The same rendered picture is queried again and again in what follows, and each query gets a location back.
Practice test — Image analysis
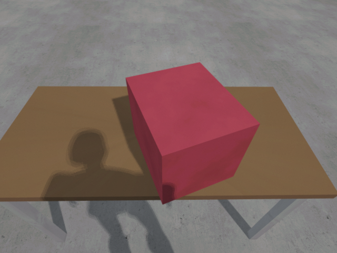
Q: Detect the carton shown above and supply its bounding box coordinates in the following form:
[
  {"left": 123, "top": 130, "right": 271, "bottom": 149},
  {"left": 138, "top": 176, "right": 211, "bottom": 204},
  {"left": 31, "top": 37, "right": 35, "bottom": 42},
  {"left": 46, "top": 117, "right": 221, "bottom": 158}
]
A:
[{"left": 126, "top": 62, "right": 260, "bottom": 204}]

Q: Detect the table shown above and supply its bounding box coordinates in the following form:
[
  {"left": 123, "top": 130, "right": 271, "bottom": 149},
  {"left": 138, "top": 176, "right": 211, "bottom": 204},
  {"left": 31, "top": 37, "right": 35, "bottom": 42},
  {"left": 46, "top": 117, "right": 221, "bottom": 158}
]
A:
[{"left": 0, "top": 86, "right": 337, "bottom": 242}]

